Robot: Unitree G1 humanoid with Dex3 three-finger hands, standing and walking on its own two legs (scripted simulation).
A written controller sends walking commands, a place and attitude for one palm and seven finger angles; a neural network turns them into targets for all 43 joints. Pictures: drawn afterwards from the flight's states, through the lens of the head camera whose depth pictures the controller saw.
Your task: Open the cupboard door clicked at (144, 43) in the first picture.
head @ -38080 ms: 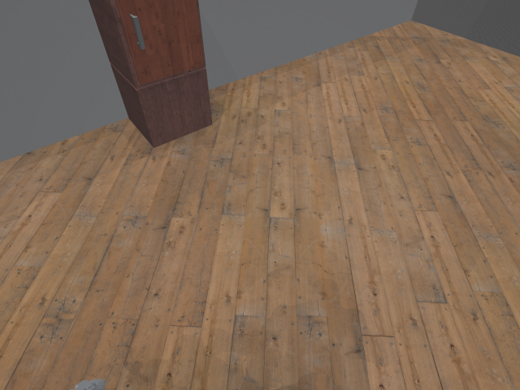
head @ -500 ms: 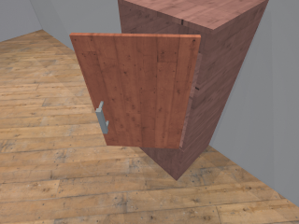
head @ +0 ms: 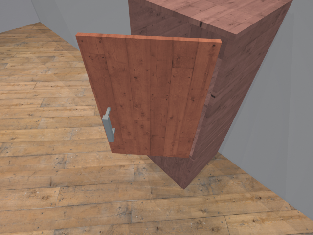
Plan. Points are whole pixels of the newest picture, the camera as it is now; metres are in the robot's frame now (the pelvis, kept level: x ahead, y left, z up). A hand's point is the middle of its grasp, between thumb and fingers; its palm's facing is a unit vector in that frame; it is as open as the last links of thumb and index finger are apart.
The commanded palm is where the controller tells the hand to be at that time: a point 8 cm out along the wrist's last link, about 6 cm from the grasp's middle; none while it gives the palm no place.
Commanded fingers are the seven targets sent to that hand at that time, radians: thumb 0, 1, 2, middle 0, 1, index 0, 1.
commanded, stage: look again from close up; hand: left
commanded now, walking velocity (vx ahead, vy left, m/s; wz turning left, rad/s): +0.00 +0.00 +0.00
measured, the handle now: (110, 125) +0.50 +0.21 -0.09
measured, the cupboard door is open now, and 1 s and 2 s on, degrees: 42 42 42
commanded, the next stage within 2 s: shuffle to correct the standing spot in 0.26 s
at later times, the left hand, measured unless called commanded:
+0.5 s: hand out of the picture +0.04 +0.20 -0.18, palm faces +0.01 -0.98 -0.20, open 7.4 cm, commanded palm none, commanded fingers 0.00 0.90 0.90 -0.20 -0.30 -0.20 -0.30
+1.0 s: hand out of the picture +0.01 +0.18 -0.18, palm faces +0.01 -0.98 -0.19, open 7.3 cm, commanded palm none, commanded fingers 0.00 0.90 0.90 -0.20 -0.30 -0.20 -0.30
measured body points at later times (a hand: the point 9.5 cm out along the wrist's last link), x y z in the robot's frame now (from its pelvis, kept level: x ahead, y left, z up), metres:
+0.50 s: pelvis +0.02 +0.02 +0.00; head +0.03 +0.03 +0.45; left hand +0.04 +0.25 -0.16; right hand +0.04 -0.21 -0.16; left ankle -0.03 +0.09 -0.74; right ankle -0.01 -0.09 -0.74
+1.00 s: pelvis -0.02 +0.00 +0.00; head -0.01 +0.01 +0.45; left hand +0.01 +0.23 -0.16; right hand +0.00 -0.23 -0.16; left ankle -0.03 +0.09 -0.74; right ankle -0.02 -0.10 -0.74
